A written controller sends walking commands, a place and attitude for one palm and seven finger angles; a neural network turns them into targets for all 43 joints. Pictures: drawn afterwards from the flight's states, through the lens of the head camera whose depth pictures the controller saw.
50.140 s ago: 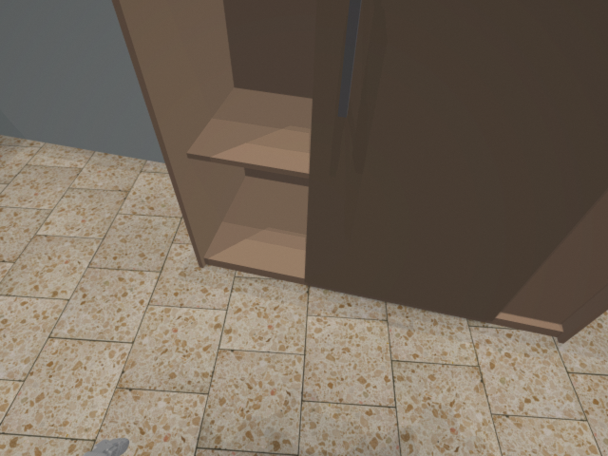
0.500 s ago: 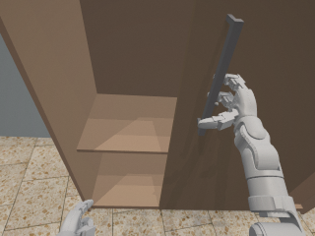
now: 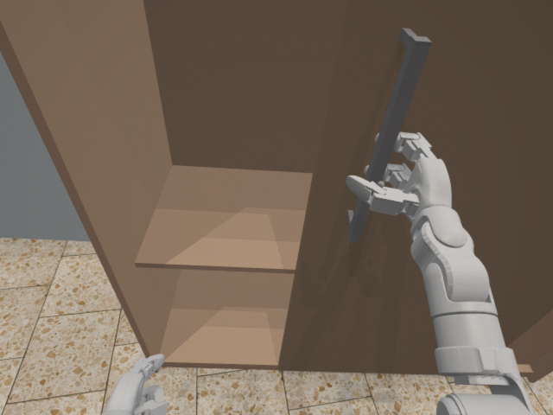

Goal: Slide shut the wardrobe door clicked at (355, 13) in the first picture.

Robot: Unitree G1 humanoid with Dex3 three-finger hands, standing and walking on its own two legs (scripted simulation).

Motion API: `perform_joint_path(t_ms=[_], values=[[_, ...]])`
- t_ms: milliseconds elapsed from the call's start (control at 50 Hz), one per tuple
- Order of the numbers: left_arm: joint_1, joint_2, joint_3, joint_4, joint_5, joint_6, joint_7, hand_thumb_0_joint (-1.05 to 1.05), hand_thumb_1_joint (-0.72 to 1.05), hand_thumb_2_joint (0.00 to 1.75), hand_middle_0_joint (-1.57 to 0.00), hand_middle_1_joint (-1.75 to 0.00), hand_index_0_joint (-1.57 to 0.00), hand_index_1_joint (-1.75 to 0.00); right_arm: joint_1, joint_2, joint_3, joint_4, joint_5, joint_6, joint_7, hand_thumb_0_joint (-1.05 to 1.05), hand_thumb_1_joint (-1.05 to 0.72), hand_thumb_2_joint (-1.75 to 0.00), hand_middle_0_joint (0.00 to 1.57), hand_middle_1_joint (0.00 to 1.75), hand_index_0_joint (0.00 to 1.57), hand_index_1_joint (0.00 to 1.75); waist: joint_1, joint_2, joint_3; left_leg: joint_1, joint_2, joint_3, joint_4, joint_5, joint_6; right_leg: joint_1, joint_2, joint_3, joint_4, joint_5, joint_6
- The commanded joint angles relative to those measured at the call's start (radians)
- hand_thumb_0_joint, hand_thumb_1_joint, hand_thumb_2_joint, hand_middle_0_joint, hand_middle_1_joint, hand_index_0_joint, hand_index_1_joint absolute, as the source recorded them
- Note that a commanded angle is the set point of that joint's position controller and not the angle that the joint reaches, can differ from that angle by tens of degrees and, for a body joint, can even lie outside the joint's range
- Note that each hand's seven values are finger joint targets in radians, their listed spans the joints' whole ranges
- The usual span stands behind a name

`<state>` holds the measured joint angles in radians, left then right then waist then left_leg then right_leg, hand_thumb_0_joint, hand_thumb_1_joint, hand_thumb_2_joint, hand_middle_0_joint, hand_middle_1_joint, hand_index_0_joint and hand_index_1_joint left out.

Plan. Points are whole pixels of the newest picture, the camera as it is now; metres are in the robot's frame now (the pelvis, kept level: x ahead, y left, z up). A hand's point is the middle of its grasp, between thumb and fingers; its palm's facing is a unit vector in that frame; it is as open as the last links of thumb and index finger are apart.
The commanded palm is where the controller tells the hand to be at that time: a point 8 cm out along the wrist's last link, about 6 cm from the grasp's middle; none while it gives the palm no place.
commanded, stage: grip the handle and tug to test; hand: right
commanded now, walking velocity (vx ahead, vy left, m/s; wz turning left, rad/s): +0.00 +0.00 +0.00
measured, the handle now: (376, 153) +0.44 -0.11 +0.20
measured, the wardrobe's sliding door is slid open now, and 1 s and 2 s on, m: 0.42 0.42 0.41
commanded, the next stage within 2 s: tug the door sideways, standing still in 0.96 s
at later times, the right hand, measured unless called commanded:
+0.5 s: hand (379, 185) +0.38 -0.10 +0.20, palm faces -0.02 +1.00 -0.01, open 7.2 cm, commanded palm +0.35 -0.15 +0.20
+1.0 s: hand (375, 191) +0.37 -0.10 +0.19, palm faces +0.00 +1.00 -0.06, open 6.9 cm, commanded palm +0.32 -0.14 +0.20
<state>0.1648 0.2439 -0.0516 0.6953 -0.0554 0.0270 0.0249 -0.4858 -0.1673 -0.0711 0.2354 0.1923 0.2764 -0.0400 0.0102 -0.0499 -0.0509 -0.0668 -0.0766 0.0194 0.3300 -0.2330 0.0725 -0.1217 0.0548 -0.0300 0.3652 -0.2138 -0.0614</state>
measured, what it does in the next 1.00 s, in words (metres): stands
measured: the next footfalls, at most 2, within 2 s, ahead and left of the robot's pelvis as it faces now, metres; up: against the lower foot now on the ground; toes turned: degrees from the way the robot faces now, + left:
none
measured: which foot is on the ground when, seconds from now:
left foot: down 0.00-1.00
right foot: down 0.00-1.00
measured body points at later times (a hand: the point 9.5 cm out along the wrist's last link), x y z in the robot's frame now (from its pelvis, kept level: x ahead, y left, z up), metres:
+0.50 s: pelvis +0.01 +0.00 +0.00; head -0.02 +0.02 +0.45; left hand +0.19 +0.24 -0.09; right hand +0.37 -0.16 +0.20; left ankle -0.03 +0.07 -0.75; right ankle -0.01 -0.08 -0.75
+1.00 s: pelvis +0.04 +0.01 +0.00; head +0.01 +0.04 +0.45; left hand +0.22 +0.25 -0.09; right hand +0.36 -0.15 +0.20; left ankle -0.03 +0.07 -0.74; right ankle -0.01 -0.08 -0.74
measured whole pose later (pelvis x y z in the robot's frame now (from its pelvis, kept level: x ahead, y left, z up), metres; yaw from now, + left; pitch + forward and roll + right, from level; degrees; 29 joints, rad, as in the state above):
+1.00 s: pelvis +0.04 +0.01 +0.00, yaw +2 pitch +1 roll -1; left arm 0.14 0.25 -0.05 0.61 -0.06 0.08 -0.01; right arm -0.16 -0.17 -0.09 -0.21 0.18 0.38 -0.05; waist 0.02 -0.06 -0.10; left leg -0.07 -0.08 -0.01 0.35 -0.28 0.08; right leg -0.12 0.05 -0.04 0.38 -0.25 -0.05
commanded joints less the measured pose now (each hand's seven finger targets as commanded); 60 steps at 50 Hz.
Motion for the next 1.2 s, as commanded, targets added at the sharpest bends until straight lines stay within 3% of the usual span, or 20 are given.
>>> perform_joint_path(t_ms=[0,120,180,240,280,320,400,460,480,640,660,760,780,800,880,980,1040,1100,1160,1180], values=[[-0.164,0.108,0.041,-0.174,-0.004,-0.053,0.005,0.0,0.9,0.9,-0.2,-0.3,-0.2,-0.3,-0.388,-0.086,-0.002,-0.307,0.011,-0.087,0.039,0.0,-0.62,-0.78,0.42,1.36,0.42,1.36,-0.009,0.079,-0.273,0.006,0.056,-0.036,-0.013,0.445,-0.048,0.188,-0.055,0.056,0.022,0.412,0.016],[-0.171,0.113,0.042,-0.182,-0.003,-0.048,0.005,0.0,0.9,0.9,-0.2,-0.3,-0.2,-0.3,-0.35,-0.129,-0.045,-0.342,0.015,-0.074,0.042,0.0,-0.9,-0.9,0.45,1.4,0.45,1.4,-0.017,0.085,-0.275,0.028,0.059,-0.042,-0.01,0.48,-0.052,0.173,-0.054,0.048,0.025,0.423,0.014],[-0.176,0.109,0.041,-0.188,-0.004,-0.045,0.001,0.0,0.9,0.9,-0.2,-0.3,-0.2,-0.3,-0.317,-0.095,-0.01,-0.362,0.012,-0.067,0.045,0.0,-0.9,-0.9,0.45,1.4,0.45,1.4,-0.016,0.044,-0.268,0.012,0.058,-0.035,-0.002,0.488,-0.046,0.191,-0.058,0.051,0.032,0.459,0.02],[-0.176,0.115,0.042,-0.185,-0.005,-0.037,0.001,0.0,0.9,0.9,-0.2,-0.3,-0.2,-0.3,-0.314,-0.149,-0.057,-0.37,0.012,-0.056,0.038,0.0,-0.9,-0.9,0.45,1.4,0.45,1.4,-0.024,0.069,-0.267,0.032,0.061,-0.04,-0.003,0.515,-0.049,0.17,-0.057,0.045,0.033,0.464,0.018],[-0.181,0.112,0.042,-0.192,-0.003,-0.036,0.002,0.0,0.9,0.9,-0.2,-0.3,-0.2,-0.3,-0.289,-0.125,-0.043,-0.386,0.012,-0.05,0.039,0.0,-0.9,-0.9,0.45,1.4,0.45,1.4,-0.021,0.071,-0.283,0.034,0.061,-0.039,0.002,0.526,-0.051,0.18,-0.056,0.045,0.037,0.468,0.016],[-0.184,0.115,0.043,-0.196,-0.002,-0.032,0.002,0.0,0.9,0.9,-0.2,-0.3,-0.2,-0.3,-0.279,-0.154,-0.073,-0.407,0.014,-0.045,0.038,0.0,-0.9,-0.9,0.45,1.4,0.45,1.4,-0.029,0.072,-0.301,0.052,0.064,-0.043,0.007,0.555,-0.053,0.176,-0.055,0.041,0.037,0.479,0.016],[-0.191,0.109,0.041,-0.203,-0.003,-0.029,-0.001,0.0,0.9,0.9,-0.2,-0.3,-0.2,-0.3,-0.27,-0.105,-0.017,-0.458,0.01,-0.044,0.038,0.0,-0.9,-0.9,0.45,1.4,0.45,1.4,-0.021,0.048,-0.305,0.036,0.062,-0.036,0.015,0.557,-0.049,0.201,-0.058,0.047,0.043,0.522,0.022],[-0.193,0.112,0.042,-0.199,-0.004,-0.022,0.0,0.0,0.9,0.9,-0.2,-0.3,-0.2,-0.3,-0.255,-0.139,-0.048,-0.439,0.01,-0.033,0.034,0.0,-0.9,-0.9,0.45,1.4,0.45,1.4,-0.022,0.076,-0.29,0.04,0.064,-0.039,0.01,0.563,-0.054,0.18,-0.058,0.042,0.043,0.497,0.018],[-0.194,0.11,0.04,-0.201,-0.003,-0.021,0.0,0.0,0.9,0.9,-0.2,-0.3,-0.2,-0.3,-0.273,-0.108,-0.014,-0.454,0.007,-0.035,0.037,0.0,-0.9,-0.9,0.45,1.4,0.45,1.4,-0.016,0.067,-0.295,0.039,0.064,-0.04,0.013,0.562,-0.053,0.187,-0.056,0.045,0.041,0.499,0.018],[-0.206,0.105,0.039,-0.226,-0.003,-0.015,-0.01,0.0,0.9,0.9,-0.2,-0.3,-0.2,-0.3,-0.121,-0.086,0.016,-0.552,0.005,-0.032,0.045,0.0,-0.9,-0.9,0.45,1.4,0.45,1.4,-0.034,0.061,-0.313,0.058,0.068,-0.034,0.034,0.63,-0.052,0.193,-0.057,0.047,0.057,0.573,0.019],[-0.206,0.103,0.039,-0.23,-0.002,-0.015,-0.011,0.0,0.9,0.9,-0.2,-0.3,-0.2,-0.3,-0.13,-0.076,0.029,-0.577,0.001,-0.033,0.047,0.0,-0.9,-0.9,0.45,1.4,0.45,1.4,-0.026,0.066,-0.319,0.056,0.069,-0.034,0.034,0.633,-0.055,0.199,-0.058,0.048,0.056,0.569,0.018],[-0.213,0.105,0.038,-0.246,-0.002,-0.008,-0.015,0.0,0.9,0.9,-0.2,-0.3,-0.2,-0.3,-0.012,-0.1,-0.002,-0.633,0.008,-0.019,0.055,0.0,-0.9,-0.9,0.45,1.4,0.45,1.4,-0.038,0.092,-0.318,0.089,0.077,-0.038,0.046,0.707,-0.065,0.164,-0.055,0.042,0.061,0.559,0.012],[-0.215,0.104,0.036,-0.247,-0.002,-0.006,-0.016,0.0,0.9,0.9,-0.2,-0.3,-0.2,-0.3,-0.023,-0.081,0.025,-0.653,0.005,-0.017,0.06,0.0,-0.9,-0.9,0.45,1.4,0.45,1.4,-0.033,0.08,-0.313,0.084,0.076,-0.037,0.048,0.711,-0.065,0.168,-0.054,0.039,0.061,0.564,0.011],[-0.214,0.103,0.039,-0.256,-0.003,-0.008,-0.016,0.0,0.9,0.9,-0.2,-0.3,-0.2,-0.3,0.021,-0.104,-0.009,-0.679,0.009,-0.014,0.057,0.0,-0.9,-0.9,0.45,1.4,0.45,1.4,-0.043,0.086,-0.333,0.096,0.076,-0.036,0.055,0.729,-0.066,0.171,-0.055,0.042,0.067,0.58,0.011],[-0.222,0.097,0.037,-0.268,-0.006,-0.005,-0.026,0.0,0.9,0.9,-0.2,-0.3,-0.2,-0.3,0.099,-0.062,0.048,-0.769,0.007,-0.005,0.066,0.0,-0.9,-0.9,0.45,1.4,0.45,1.4,-0.04,0.05,-0.322,0.08,0.076,-0.028,0.065,0.732,-0.061,0.177,-0.058,0.044,0.077,0.626,0.014],[-0.23,0.101,0.035,-0.269,-0.006,-0.001,-0.026,0.0,0.9,0.9,-0.2,-0.3,-0.2,-0.3,0.141,-0.084,0.031,-0.814,0.01,0.014,0.064,0.0,-0.9,-0.9,0.45,1.4,0.45,1.4,-0.035,0.075,-0.293,0.064,0.074,-0.028,0.061,0.712,-0.061,0.157,-0.058,0.045,0.077,0.578,0.015],[-0.233,0.106,0.037,-0.275,-0.006,-0.001,-0.026,0.0,0.9,0.9,-0.2,-0.3,-0.2,-0.3,0.19,-0.117,-0.003,-0.879,0.015,0.023,0.065,0.0,-0.9,-0.9,0.45,1.4,0.45,1.4,-0.043,0.078,-0.315,0.1,0.088,-0.037,0.079,0.835,-0.073,0.144,-0.053,0.038,0.096,0.618,0.011],[-0.229,0.111,0.031,-0.24,-0.003,0.006,-0.007,0.0,0.9,0.9,-0.2,-0.3,-0.2,-0.3,0.027,-0.174,-0.063,-0.779,0.012,0.042,0.063,0.0,-0.9,-0.9,0.45,1.4,0.45,1.4,-0.025,0.078,-0.303,0.092,0.088,-0.035,0.077,0.843,-0.071,0.143,-0.044,0.035,0.09,0.595,0.009],[-0.242,0.104,0.03,-0.211,-0.01,-0.009,0.004,0.0,0.9,0.9,-0.2,-0.3,-0.2,-0.3,-0.127,-0.09,0.029,-0.719,0.018,0.051,0.053,0.0,-0.9,-0.9,0.45,1.4,0.45,1.4,0.006,0.034,-0.233,-0.015,0.071,-0.02,0.053,0.655,-0.056,0.185,-0.053,0.052,0.087,0.569,0.02],[-0.24,0.101,0.03,-0.205,-0.008,-0.014,0.005,0.0,0.9,0.9,-0.2,-0.3,-0.2,-0.3,-0.116,-0.074,0.031,-0.699,0.023,0.052,0.047,0.0,-0.9,-0.9,0.45,1.4,0.45,1.4,0.004,0.024,-0.222,-0.038,0.066,-0.012,0.044,0.6,-0.053,0.199,-0.055,0.057,0.085,0.559,0.027]])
